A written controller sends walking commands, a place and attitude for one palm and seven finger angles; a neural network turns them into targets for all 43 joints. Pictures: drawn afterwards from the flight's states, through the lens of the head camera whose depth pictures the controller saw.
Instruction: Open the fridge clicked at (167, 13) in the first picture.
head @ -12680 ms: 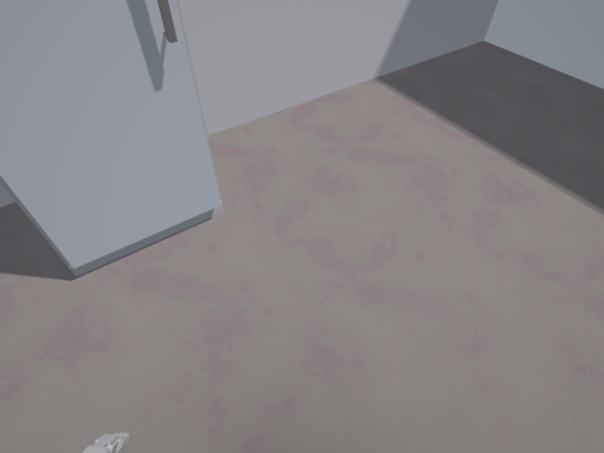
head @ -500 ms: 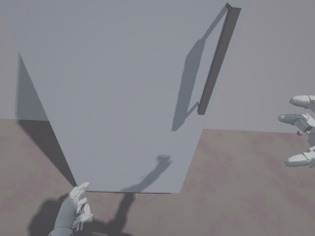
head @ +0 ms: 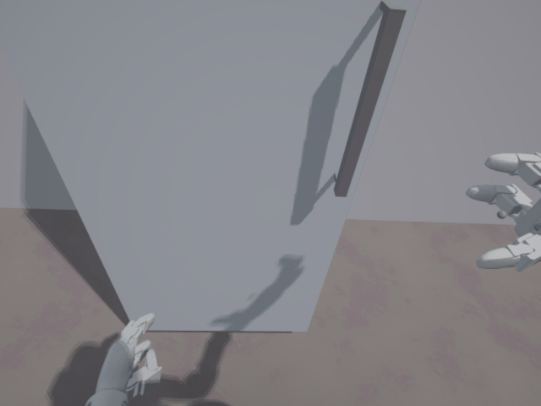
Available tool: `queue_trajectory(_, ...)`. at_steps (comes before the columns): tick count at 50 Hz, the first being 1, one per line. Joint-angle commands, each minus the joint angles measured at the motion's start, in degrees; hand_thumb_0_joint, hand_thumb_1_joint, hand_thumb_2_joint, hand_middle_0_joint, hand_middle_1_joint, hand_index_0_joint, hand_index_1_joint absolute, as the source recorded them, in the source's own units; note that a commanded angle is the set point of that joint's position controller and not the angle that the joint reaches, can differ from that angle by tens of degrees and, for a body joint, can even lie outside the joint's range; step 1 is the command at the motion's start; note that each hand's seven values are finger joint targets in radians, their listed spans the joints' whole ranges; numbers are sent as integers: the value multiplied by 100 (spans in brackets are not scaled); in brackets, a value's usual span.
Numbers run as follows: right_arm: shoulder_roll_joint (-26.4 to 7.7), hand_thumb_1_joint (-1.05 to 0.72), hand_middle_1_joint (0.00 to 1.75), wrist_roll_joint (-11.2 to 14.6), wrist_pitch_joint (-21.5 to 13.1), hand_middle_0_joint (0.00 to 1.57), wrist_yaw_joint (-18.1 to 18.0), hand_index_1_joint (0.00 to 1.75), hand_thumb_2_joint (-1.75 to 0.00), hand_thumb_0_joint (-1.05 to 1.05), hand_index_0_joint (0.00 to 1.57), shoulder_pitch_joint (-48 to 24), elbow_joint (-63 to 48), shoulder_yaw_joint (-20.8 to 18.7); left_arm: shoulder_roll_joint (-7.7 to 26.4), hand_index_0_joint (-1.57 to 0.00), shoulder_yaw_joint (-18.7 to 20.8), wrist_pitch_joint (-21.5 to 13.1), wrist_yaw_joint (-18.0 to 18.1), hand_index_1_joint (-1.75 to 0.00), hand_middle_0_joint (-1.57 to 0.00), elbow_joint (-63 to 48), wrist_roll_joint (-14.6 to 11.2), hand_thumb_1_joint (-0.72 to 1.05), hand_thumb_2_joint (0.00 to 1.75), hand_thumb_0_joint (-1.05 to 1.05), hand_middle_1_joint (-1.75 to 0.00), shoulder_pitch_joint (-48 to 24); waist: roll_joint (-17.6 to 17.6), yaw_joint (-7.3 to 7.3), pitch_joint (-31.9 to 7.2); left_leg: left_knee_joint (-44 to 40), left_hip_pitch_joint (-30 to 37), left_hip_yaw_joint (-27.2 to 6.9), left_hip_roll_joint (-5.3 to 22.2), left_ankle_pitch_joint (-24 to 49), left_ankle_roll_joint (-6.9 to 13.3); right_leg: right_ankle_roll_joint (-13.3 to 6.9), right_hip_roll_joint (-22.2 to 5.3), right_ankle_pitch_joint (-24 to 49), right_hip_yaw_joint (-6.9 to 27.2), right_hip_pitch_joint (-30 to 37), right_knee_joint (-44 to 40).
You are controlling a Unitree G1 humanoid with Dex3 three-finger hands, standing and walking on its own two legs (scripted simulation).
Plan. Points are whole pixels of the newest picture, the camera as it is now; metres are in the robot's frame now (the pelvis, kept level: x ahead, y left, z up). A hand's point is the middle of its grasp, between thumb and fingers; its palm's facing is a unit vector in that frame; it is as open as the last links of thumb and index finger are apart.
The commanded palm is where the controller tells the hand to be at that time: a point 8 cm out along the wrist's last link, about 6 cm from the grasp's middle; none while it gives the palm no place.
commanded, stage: move the hooked fingers beside the handle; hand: right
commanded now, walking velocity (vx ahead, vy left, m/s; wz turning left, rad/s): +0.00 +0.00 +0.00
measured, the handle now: (359, 113) +0.52 -0.14 +0.21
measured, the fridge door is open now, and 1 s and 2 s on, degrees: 0 0 0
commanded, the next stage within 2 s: none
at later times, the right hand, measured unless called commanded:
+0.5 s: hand (450, 178) +0.36 -0.23 +0.21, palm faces +0.02 +1.00 -0.04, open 14.0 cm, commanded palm +0.34 -0.28 +0.22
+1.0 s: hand (426, 160) +0.41 -0.21 +0.21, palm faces +0.03 +1.00 -0.02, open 14.0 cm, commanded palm +0.39 -0.27 +0.21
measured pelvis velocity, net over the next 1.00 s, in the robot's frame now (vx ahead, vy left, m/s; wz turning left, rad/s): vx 0.00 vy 0.00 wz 0.03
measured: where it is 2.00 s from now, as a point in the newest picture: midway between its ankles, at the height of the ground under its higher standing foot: outside the picture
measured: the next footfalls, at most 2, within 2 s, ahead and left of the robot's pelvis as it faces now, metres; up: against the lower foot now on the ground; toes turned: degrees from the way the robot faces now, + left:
none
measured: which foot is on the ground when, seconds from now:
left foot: down 0.00-1.00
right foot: down 0.00-1.00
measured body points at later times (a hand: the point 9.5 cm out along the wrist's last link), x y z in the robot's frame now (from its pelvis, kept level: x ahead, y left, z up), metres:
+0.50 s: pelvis +0.00 -0.01 +0.00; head -0.01 +0.01 +0.45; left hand +0.17 +0.23 -0.08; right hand +0.36 -0.28 +0.21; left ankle -0.02 +0.11 -0.74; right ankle +0.02 -0.12 -0.74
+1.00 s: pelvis +0.00 +0.00 +0.00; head -0.01 +0.02 +0.45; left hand +0.14 +0.25 -0.09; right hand +0.40 -0.27 +0.21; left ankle -0.02 +0.11 -0.74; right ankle +0.02 -0.12 -0.74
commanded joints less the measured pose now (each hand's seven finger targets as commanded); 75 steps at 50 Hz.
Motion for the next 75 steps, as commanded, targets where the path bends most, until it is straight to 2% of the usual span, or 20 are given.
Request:
queue_trajectory(1,-1664,50,120,87,-409,30,-114,120,-30,0,30,-2356,-907,-361,612,-20,281,-301,69,-30,-20,-879,9,90,90,0,-30,-746,127,174,-942,-543,-510,-303,-53,1301,-3,-227,166,892,289,922,-324)
queue_trajectory(5,-1528,50,120,0,-435,30,-209,120,-30,0,30,-2651,-909,-246,583,-20,269,-273,51,-30,-20,-956,3,90,90,0,-30,-787,-194,157,-1172,-438,-468,-256,-53,1400,29,-208,175,1035,278,1029,-363)
queue_trajectory(11,-1540,50,120,-68,-354,30,-415,120,-30,0,30,-2606,-419,-256,634,-20,292,-176,12,-30,-20,-904,36,90,90,0,-30,-667,158,101,-1127,-498,-369,-260,-65,1353,46,-208,128,1019,288,869,-418)
queue_trajectory(15,-1368,50,120,-165,-364,30,-537,120,-30,0,30,-3149,-576,-43,606,-20,304,-132,7,-30,-20,-938,24,90,90,0,-30,-687,-183,174,-1218,-437,-461,-252,-55,1370,65,-190,117,1089,288,1009,-441)
queue_trajectory(18,-1367,50,120,-174,-429,30,-614,120,-30,0,30,-3166,-697,-88,604,-20,325,-105,-4,-30,-20,-934,46,90,90,0,-30,-649,-17,158,-1488,-403,-258,-268,-69,1680,71,-211,109,1384,250,1131,-413)
queue_trajectory(21,-1181,50,120,-184,-404,30,-641,120,-30,0,30,-3276,-482,108,617,-20,345,-57,-6,-30,-20,-862,41,90,90,0,-30,-577,173,210,-1322,-442,-315,-259,-79,1716,60,-212,91,1376,233,1070,-397)
queue_trajectory(26,-1469,50,120,-263,-332,30,-732,120,-30,0,30,-3312,-82,-98,679,-20,388,57,-7,-30,-20,-817,39,90,90,0,-30,-515,295,198,-1247,-475,-271,-309,-64,1785,39,-238,106,1339,171,907,-389)
queue_trajectory(30,-1289,50,120,-290,-482,30,-744,120,-30,0,30,-3822,-190,124,632,-20,389,83,12,-30,-20,-834,33,90,90,0,-30,-502,-20,291,-1434,-428,-330,-320,-73,1873,63,-238,117,1459,175,1146,-352)
queue_trajectory(36,-1211,50,120,-308,-541,30,-761,120,-30,0,30,-4055,284,287,682,-20,418,161,25,-30,-20,-731,22,90,90,0,-30,-381,241,354,-1292,-490,-346,-336,-81,1885,45,-257,108,1389,145,1020,-348)
queue_trajectory(39,-1156,50,120,-343,-520,30,-827,120,-30,0,30,-4275,495,366,674,-20,412,200,30,-30,-20,-720,19,90,90,0,-30,-373,88,376,-1341,-502,-398,-369,-69,1772,38,-251,130,1251,138,1003,-378)
queue_trajectory(41,-1326,50,120,-357,-589,30,-878,120,-30,0,30,-4200,682,207,700,-20,429,234,17,-30,-20,-693,41,90,90,0,-30,-318,365,333,-1331,-511,-291,-370,-75,1875,40,-274,112,1339,139,921,-362)
queue_trajectory(48,-1386,50,120,-449,-853,30,-836,120,-30,0,30,-4799,1168,297,706,-20,443,311,19,-30,-20,-644,38,90,90,0,-30,-170,96,431,-1461,-495,-221,-463,-57,2054,26,-300,133,1348,50,891,-352)
queue_trajectory(51,-1519,50,120,-447,-954,30,-803,120,-30,0,30,-4841,1428,221,752,-20,487,335,18,-30,-20,-601,38,90,90,0,-30,-54,325,439,-1495,-494,-183,-464,-60,2095,8,-318,112,1346,28,806,-308)
queue_trajectory(55,-1434,50,120,-499,-1069,30,-768,120,-30,0,30,-5211,1627,360,758,-20,502,355,21,-30,-20,-553,37,90,90,0,-30,60,35,513,-1536,-473,-326,-462,-82,1987,34,-295,119,1309,53,874,-311)
queue_trajectory(58,-1184,50,120,-478,-1128,30,-781,120,-30,0,30,-5469,1869,598,785,-20,520,362,19,-30,-20,-484,35,90,90,0,-30,154,198,591,-1479,-489,-446,-441,-109,1905,30,-313,105,1254,71,862,-310)
queue_trajectory(64,-1477,50,120,-622,-1292,30,-954,120,-30,0,30,-5867,2495,395,834,-20,554,396,-5,-30,-20,-336,88,90,90,0,-30,415,176,583,-1528,-475,-469,-467,-112,1789,32,-305,98,1191,61,688,-313)
queue_trajectory(66,-1508,50,120,-647,-1418,30,-969,120,-30,0,30,-5959,2725,422,867,-20,568,421,-16,-30,-20,-298,97,90,90,0,-30,534,409,618,-1533,-457,-424,-448,-118,1827,27,-319,83,1234,52,611,-290)
queue_trajectory(69,-1505,50,120,-748,-1600,30,-978,120,-30,0,30,-6347,2751,473,848,-20,564,425,-28,-30,-20,-291,113,90,90,0,-30,592,-130,640,-1670,-420,-518,-487,-129,1819,55,-284,82,1277,50,751,-284)
queue_trajectory(71,-1590,50,120,-718,-1683,30,-981,120,-30,0,30,-6130,3021,353,874,-20,598,431,-37,-30,-20,-270,126,90,90,0,-30,712,274,623,-1692,-418,-456,-443,-157,1835,50,-304,52,1329,66,672,-263)
queue_trajectory(75,-1425,50,120,-740,-1728,30,-948,120,-30,0,30,-6208,2989,435,884,-20,617,428,-71,-30,-20,-294,141,90,90,0,-30,771,84,609,-1845,-358,-488,-448,-173,1942,58,-279,49,1428,67,770,-280)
